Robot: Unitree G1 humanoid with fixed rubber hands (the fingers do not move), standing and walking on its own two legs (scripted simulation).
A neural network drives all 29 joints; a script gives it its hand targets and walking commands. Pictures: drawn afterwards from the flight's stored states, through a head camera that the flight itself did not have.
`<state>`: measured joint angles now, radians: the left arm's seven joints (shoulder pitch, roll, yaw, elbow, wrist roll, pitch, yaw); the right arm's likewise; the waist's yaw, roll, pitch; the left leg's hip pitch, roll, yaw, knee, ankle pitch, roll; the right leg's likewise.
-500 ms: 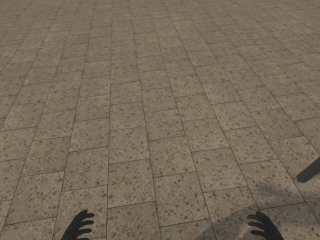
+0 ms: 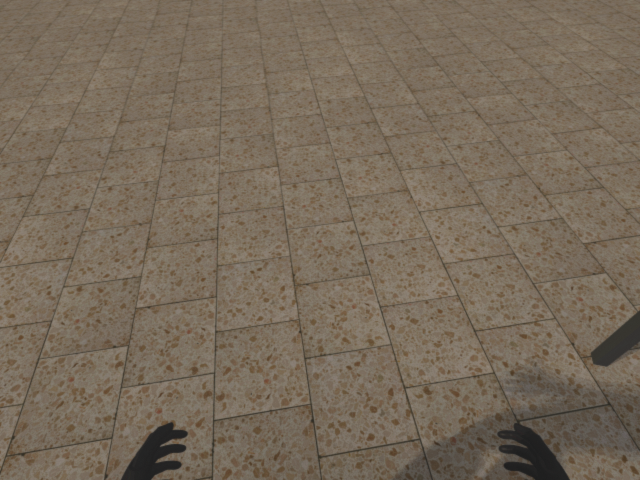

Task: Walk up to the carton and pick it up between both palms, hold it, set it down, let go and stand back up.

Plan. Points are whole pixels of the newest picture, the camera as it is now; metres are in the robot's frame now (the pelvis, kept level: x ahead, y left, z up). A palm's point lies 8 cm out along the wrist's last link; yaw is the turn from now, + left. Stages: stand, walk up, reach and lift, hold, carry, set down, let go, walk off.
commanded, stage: walk up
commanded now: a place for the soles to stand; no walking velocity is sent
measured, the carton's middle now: out of the picture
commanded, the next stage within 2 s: none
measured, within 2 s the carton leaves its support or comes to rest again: neither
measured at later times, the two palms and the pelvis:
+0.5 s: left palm (253, 469) +0.15 +0.11 -0.08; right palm out of the picture +0.00 -0.43 -0.11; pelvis -0.01 -0.13 +0.00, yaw -26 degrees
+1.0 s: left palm (392, 360) +0.30 -0.08 -0.09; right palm out of the picture -0.14 -0.45 -0.07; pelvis +0.04 -0.21 +0.01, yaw -50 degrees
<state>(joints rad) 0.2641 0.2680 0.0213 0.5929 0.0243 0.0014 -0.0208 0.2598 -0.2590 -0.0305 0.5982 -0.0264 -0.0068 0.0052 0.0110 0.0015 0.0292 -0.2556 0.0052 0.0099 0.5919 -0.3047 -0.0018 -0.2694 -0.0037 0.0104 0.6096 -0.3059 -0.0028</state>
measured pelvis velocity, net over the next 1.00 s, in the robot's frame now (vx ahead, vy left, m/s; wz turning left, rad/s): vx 0.04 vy -0.21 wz -0.87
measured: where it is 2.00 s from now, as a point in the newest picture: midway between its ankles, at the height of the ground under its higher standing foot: outside the picture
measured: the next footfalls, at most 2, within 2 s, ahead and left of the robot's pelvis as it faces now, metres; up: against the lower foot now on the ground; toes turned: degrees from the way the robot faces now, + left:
right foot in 0.32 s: +0.05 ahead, -0.26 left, +0.00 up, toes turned -23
left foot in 0.72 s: +0.16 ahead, -0.14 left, +0.00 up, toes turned -36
